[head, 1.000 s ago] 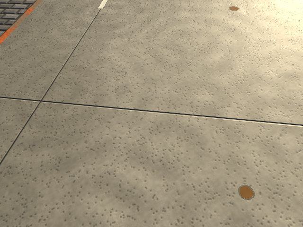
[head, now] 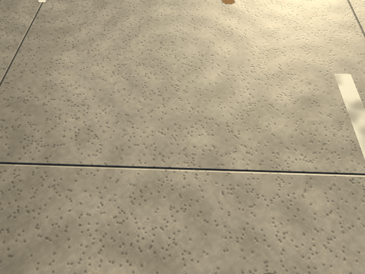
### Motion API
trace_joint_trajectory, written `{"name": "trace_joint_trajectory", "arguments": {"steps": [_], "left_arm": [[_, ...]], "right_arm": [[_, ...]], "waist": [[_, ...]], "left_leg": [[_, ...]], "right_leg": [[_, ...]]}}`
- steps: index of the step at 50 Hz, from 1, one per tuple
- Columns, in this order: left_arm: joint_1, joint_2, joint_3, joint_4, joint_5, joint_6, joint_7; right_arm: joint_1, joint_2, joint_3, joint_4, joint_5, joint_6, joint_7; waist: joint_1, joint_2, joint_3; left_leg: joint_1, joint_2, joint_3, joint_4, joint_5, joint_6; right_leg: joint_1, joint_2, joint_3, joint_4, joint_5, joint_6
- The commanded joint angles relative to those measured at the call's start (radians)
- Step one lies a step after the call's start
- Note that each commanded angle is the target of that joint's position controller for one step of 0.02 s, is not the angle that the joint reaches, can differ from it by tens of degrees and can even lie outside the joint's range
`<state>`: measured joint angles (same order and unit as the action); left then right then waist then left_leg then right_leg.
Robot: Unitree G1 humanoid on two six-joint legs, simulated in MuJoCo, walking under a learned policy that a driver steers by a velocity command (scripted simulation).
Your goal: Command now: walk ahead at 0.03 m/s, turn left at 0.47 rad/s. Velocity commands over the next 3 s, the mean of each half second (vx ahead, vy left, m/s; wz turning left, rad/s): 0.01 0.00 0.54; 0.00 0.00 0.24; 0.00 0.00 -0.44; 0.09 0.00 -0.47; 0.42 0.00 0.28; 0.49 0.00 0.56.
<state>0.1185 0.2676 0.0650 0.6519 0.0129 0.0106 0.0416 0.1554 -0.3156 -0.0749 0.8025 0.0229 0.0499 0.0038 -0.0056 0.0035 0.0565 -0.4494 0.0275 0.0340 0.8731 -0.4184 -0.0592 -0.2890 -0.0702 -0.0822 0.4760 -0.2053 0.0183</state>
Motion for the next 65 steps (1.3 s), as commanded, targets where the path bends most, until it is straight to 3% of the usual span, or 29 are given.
{"name": "trace_joint_trajectory", "arguments": {"steps": [1, 3, 4, 5, 6, 7, 9, 12, 17, 26, 30, 31, 32, 33, 34, 36, 40, 42, 44, 47, 48, 49, 50, 52, 55, 59, 63, 64, 65], "left_arm": [[-0.03, 0.175, 0.055, -0.045, -0.016, -0.01, 0.005], [-0.026, 0.162, 0.054, -0.025, -0.033, -0.007, 0.004], [0.034, 0.129, 0.047, 0.001, -0.022, -0.005, -0.001], [0.031, 0.059, 0.021, -0.043, 0.028, -0.002, -0.006], [-0.075, 0.101, 0.031, -0.074, 0.008, -0.007, 0.004], [-0.093, 0.137, 0.042, -0.069, -0.013, -0.007, 0.013], [-0.058, 0.153, 0.056, -0.033, -0.005, -0.002, 0.03], [-0.01, 0.137, 0.058, -0.02, -0.006, -0.006, 0.026], [-0.035, 0.106, 0.045, -0.029, -0.009, -0.017, 0.017], [-0.044, 0.12, 0.046, -0.038, -0.021, -0.049, -0.015], [0.044, 0.124, 0.052, -0.012, -0.022, -0.065, -0.034], [0.058, 0.157, 0.06, -0.009, -0.011, -0.064, -0.032], [0.025, 0.208, 0.062, -0.035, 0.006, -0.055, -0.026], [0.037, 0.228, 0.064, -0.026, 0.037, -0.052, -0.032], [0.021, 0.184, 0.054, -0.039, 0.019, -0.055, -0.032], [-0.024, 0.139, 0.037, -0.043, -0.003, -0.054, -0.029], [-0.011, 0.119, 0.022, -0.02, -0.006, -0.04, -0.025], [-0.015, 0.106, 0.014, -0.011, -0.006, -0.033, -0.031], [0.027, 0.149, 0.023, 0.002, -0.017, -0.022, -0.037], [0.061, 0.179, 0.027, 0.011, -0.039, -0.026, -0.04], [0.059, 0.156, 0.018, 0.002, -0.022, -0.037, -0.044], [0.056, 0.103, 0.005, -0.017, -0.025, -0.046, -0.046], [0.027, 0.121, 0.004, -0.017, -0.021, -0.046, -0.043], [0.005, 0.148, 0.024, -0.019, -0.03, -0.03, -0.036], [0.045, 0.132, 0.034, -0.02, -0.038, 0.004, -0.035], [0.024, 0.095, 0.016, -0.048, -0.038, 0.019, -0.053], [0.092, 0.127, 0.032, -0.054, -0.037, 0.028, -0.073], [0.128, 0.143, 0.042, -0.044, -0.028, 0.029, -0.065], [0.155, 0.222, 0.065, -0.052, -0.027, 0.026, -0.051]], "right_arm": [[0.021, -0.068, -0.016, -0.084, -0.003, -0.002, 0.021], [0.09, -0.075, -0.028, -0.066, -0.008, -0.001, 0.027], [0.108, -0.119, -0.043, -0.068, -0.015, -0.003, 0.017], [0.111, -0.262, -0.073, -0.1, -0.021, -0.008, -0.006], [0.126, -0.267, -0.064, -0.126, -0.064, -0.028, 0.007], [0.097, -0.246, -0.058, -0.127, -0.067, -0.047, 0.011], [0.011, -0.173, -0.039, -0.134, -0.019, -0.054, -0.004], [-0.001, -0.141, -0.024, -0.149, -0.016, -0.041, -0.025], [0.029, -0.159, -0.032, -0.16, -0.011, -0.03, -0.041], [-0.008, -0.177, -0.045, -0.2, -0.008, -0.011, -0.027], [-0.061, -0.16, -0.041, -0.223, 0.011, 0.001, -0.032], [-0.035, -0.125, -0.031, -0.227, 0.006, 0.001, -0.037], [0.038, -0.067, -0.014, -0.218, -0.017, -0.004, -0.033], [0.015, -0.127, -0.034, -0.24, -0.009, -0.014, -0.034], [0.047, -0.194, -0.055, -0.216, -0.021, -0.021, -0.035], [0.057, -0.171, -0.06, -0.169, -0.011, -0.007, -0.038], [0.013, -0.071, -0.025, -0.182, -0.005, 0.001, -0.033], [-0.013, -0.011, 0.001, -0.186, -0.022, -0.004, -0.029], [-0.023, -0.029, -0.004, -0.18, -0.018, -0.009, -0.026], [0.042, -0.102, -0.026, -0.158, -0.021, -0.019, -0.029], [0.081, -0.156, -0.037, -0.165, -0.031, -0.019, -0.039], [0.072, -0.211, -0.055, -0.139, -0.039, -0.013, -0.041], [0.046, -0.155, -0.044, -0.156, -0.041, -0.014, -0.037], [0.025, -0.132, -0.038, -0.167, -0.045, -0.021, -0.045], [0.012, -0.122, -0.034, -0.158, -0.032, -0.042, -0.053], [-0.043, -0.132, -0.042, -0.16, -0.022, -0.028, -0.052], [-0.045, -0.154, -0.048, -0.151, 0.004, -0.024, -0.047], [-0.015, -0.134, -0.043, -0.137, 0.008, -0.029, -0.043], [0.037, -0.09, -0.032, -0.127, -0.019, -0.036, -0.036]], "waist": [[0.001, -0.179, -0.165], [-0.033, -0.141, -0.168], [-0.024, -0.019, -0.14], [0.009, 0.328, -0.121], [-0.073, 0.253, -0.171], [-0.062, 0.161, -0.145], [-0.017, 0.099, -0.112], [0.006, 0.119, -0.146], [-0.014, 0.107, -0.151], [-0.025, 0.141, -0.138], [0.034, 0.14, -0.16], [0.023, 0.093, -0.18], [-0.034, -0.133, -0.195], [-0.028, -0.294, -0.133], [-0.022, -0.19, -0.13], [-0.033, -0.104, -0.106], [-0.009, -0.157, -0.115], [0.003, -0.186, -0.136], [0.027, -0.212, -0.123], [-0.002, -0.16, -0.116], [-0.004, -0.068, -0.16], [0.03, 0.168, -0.155], [-0.001, 0.188, -0.136], [-0.02, 0.204, -0.086], [-0.005, 0.154, -0.06], [-0.011, 0.167, -0.082], [0.021, 0.149, -0.121], [0.032, 0.107, -0.127], [0.02, -0.093, -0.133]], "left_leg": [[0.096, -0.001, 0.031, -0.147, 0.092, 0.027], [0.235, -0.047, 0.063, -0.32, 0.233, 0.074], [0.322, -0.007, -0.041, -0.42, 0.386, 0.117], [0.438, 0.286, -0.459, -0.492, 0.725, 0.264], [0.377, 0.369, -0.588, -0.542, 0.716, 0.426], [0.357, 0.325, -0.52, -0.552, 0.611, 0.405], [0.348, 0.23, -0.41, -0.534, 0.49, 0.301], [0.328, 0.175, -0.355, -0.531, 0.562, 0.284], [0.389, 0.156, -0.39, -0.518, 0.52, 0.286], [0.321, 0.129, -0.544, -0.47, 0.522, 0.294], [0.298, 0.07, -0.553, -0.393, 0.551, 0.23], [0.227, 0.027, -0.509, -0.335, 0.4, 0.179], [0.108, -0.093, -0.355, -0.138, 0.024, 0.117], [-0.064, -0.188, -0.231, 0.043, -0.276, 0.063], [-0.088, -0.129, -0.243, 0.222, -0.251, 0.022], [-0.098, -0.115, -0.235, 0.309, -0.139, -0.016], [-0.036, -0.089, -0.164, 0.146, -0.052, -0.052], [0.097, -0.037, -0.107, -0.087, -0.061, -0.055], [0.168, -0.057, -0.066, -0.265, 0.0, -0.051], [0.371, -0.04, -0.09, -0.538, 0.308, 0.023], [0.481, 0.075, -0.168, -0.489, 0.486, 0.065], [0.436, 0.153, -0.228, -0.46, 0.481, 0.155], [0.382, 0.204, -0.282, -0.503, 0.429, 0.222], [0.362, 0.259, -0.323, -0.526, 0.476, 0.269], [0.37, 0.305, -0.281, -0.512, 0.689, 0.3], [0.337, 0.247, -0.136, -0.497, 0.676, 0.263], [0.315, 0.254, -0.085, -0.399, 0.585, 0.214], [0.26, 0.219, -0.045, -0.321, 0.465, 0.166], [0.092, 0.137, 0.053, -0.104, 0.213, 0.074]], "right_leg": [[0.115, -0.244, 0.13, -0.08, 0.326, -0.201], [0.053, -0.212, 0.078, 0.018, 0.181, -0.131], [-0.054, -0.154, 0.001, 0.161, 0.011, -0.051], [-0.336, -0.005, -0.074, 0.507, -0.449, 0.067], [-0.404, 0.066, 0.105, 0.678, -0.521, 0.063], [-0.423, 0.049, 0.145, 0.733, -0.445, 0.046], [-0.435, 0.019, 0.165, 0.695, -0.283, 0.038], [-0.36, 0.046, 0.162, 0.693, -0.165, 0.056], [-0.358, 0.066, 0.178, 0.489, -0.117, 0.082], [-0.168, 0.11, 0.194, 0.216, -0.168, 0.065], [0.03, 0.108, 0.165, -0.095, 0.032, 0.025], [0.145, 0.016, 0.222, -0.135, 0.162, -0.01], [0.237, -0.183, 0.415, -0.148, 0.395, -0.096], [0.191, -0.31, 0.607, -0.154, 0.528, -0.275], [0.178, -0.327, 0.585, -0.146, 0.494, -0.319], [0.169, -0.204, 0.415, -0.116, 0.403, -0.239], [0.185, -0.127, 0.288, -0.106, 0.465, -0.228], [0.161, -0.1, 0.271, -0.101, 0.442, -0.215], [0.156, -0.097, 0.315, -0.094, 0.4, -0.22], [0.058, -0.082, 0.361, -0.073, 0.312, -0.155], [-0.024, -0.049, 0.33, -0.016, 0.192, -0.1], [-0.091, 0.065, 0.185, 0.057, -0.035, -0.04], [-0.096, 0.083, 0.14, 0.129, -0.146, -0.004], [-0.179, 0.087, 0.104, 0.326, -0.292, 0.012], [-0.276, 0.046, 0.139, 0.56, -0.391, 0.038], [-0.165, 0.031, 0.062, 0.392, -0.256, 0.045], [0.006, 0.072, -0.008, 0.107, -0.068, -0.006], [0.099, 0.098, 0.006, 0.01, 0.023, -0.035], [0.247, -0.014, 0.201, -0.059, 0.321, -0.09]]}}
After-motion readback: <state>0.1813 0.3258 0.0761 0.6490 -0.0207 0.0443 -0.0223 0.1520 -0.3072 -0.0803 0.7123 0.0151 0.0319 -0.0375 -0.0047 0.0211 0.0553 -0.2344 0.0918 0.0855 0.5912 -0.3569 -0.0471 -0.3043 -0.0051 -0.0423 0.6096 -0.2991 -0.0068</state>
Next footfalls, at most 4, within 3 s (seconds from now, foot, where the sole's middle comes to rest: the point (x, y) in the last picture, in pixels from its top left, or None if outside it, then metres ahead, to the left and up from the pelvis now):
0.08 left None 0.05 0.12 -0.77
0.62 right None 0.13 -0.08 -0.77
0.94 left None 0.00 0.15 -0.77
1.30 right None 0.10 -0.09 -0.77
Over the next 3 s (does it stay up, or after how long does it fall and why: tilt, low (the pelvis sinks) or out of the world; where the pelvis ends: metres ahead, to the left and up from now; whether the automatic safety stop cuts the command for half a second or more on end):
stays up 0.52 0.02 0.01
